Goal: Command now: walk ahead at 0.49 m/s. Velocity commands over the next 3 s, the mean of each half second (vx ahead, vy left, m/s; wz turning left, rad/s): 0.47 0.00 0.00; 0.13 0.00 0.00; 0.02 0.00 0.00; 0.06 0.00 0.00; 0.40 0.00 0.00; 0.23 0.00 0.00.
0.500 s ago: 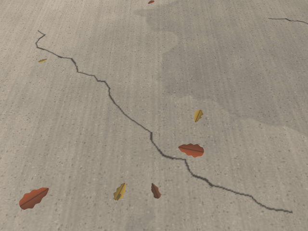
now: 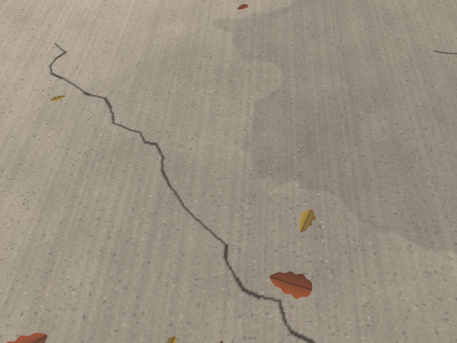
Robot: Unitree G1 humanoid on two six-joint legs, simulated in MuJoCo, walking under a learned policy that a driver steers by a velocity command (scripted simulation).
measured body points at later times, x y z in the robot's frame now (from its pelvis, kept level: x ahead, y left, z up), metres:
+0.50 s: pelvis +0.26 -0.02 +0.02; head +0.30 -0.02 +0.47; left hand +0.47 +0.18 -0.09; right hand +0.16 -0.24 -0.12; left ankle +0.12 +0.05 -0.71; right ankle +0.42 -0.11 -0.70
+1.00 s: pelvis +0.37 -0.04 +0.02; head +0.36 -0.03 +0.47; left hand +0.37 +0.19 -0.14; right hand +0.40 -0.25 -0.13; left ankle +0.37 +0.09 -0.71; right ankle +0.41 -0.10 -0.71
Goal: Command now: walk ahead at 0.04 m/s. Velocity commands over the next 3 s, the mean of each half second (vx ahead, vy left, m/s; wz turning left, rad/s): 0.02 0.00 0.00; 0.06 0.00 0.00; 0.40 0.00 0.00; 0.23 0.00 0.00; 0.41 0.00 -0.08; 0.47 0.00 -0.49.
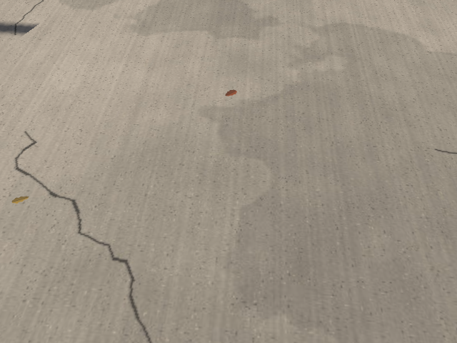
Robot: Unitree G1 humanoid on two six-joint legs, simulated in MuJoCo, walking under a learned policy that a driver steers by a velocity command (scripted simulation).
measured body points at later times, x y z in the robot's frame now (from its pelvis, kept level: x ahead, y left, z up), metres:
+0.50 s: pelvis +0.02 +0.02 +0.01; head +0.02 +0.02 +0.45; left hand +0.00 +0.23 -0.16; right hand -0.01 -0.19 -0.16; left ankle +0.01 +0.12 -0.74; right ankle +0.04 -0.07 -0.74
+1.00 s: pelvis +0.04 +0.02 +0.00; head +0.03 +0.02 +0.45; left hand -0.01 +0.23 -0.16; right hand -0.01 -0.19 -0.16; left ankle +0.01 +0.12 -0.73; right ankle +0.04 -0.07 -0.73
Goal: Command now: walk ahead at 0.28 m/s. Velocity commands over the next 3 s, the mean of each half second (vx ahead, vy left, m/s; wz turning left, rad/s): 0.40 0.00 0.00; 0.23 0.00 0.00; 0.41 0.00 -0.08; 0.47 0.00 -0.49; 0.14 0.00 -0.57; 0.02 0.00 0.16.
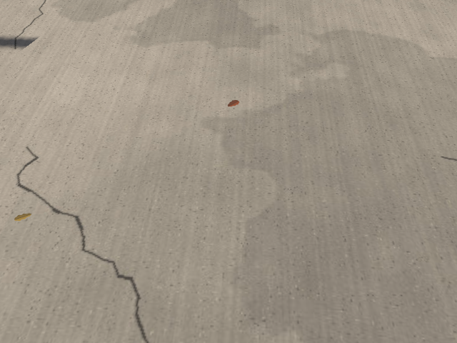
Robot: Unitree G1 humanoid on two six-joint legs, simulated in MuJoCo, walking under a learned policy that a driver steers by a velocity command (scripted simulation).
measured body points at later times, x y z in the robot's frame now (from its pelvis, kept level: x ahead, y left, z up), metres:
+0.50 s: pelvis +0.19 +0.01 -0.02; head +0.23 +0.01 +0.43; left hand +0.39 +0.22 -0.14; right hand +0.04 -0.20 -0.15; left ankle -0.01 +0.10 -0.74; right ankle +0.34 -0.08 -0.72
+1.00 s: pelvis +0.38 +0.00 +0.00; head +0.39 +0.02 +0.45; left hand +0.33 +0.22 -0.16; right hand +0.45 -0.21 -0.15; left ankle +0.41 +0.10 -0.73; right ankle +0.34 -0.07 -0.74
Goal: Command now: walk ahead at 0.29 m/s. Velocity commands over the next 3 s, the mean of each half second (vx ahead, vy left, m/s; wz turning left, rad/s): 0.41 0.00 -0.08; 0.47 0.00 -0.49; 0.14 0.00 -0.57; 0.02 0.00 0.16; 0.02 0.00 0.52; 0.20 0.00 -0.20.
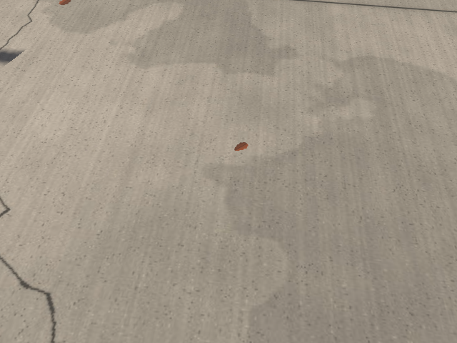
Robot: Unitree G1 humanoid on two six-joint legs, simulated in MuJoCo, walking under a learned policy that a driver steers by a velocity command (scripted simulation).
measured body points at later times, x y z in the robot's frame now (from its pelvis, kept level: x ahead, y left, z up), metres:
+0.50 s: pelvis +0.21 -0.02 -0.02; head +0.24 -0.03 +0.43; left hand +0.39 +0.19 -0.14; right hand +0.09 -0.24 -0.16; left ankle +0.03 +0.09 -0.74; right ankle +0.33 -0.10 -0.73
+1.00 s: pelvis +0.47 -0.08 +0.00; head +0.50 -0.11 +0.45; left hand +0.49 +0.19 -0.12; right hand +0.62 -0.36 -0.10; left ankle +0.68 +0.00 -0.69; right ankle +0.33 -0.10 -0.74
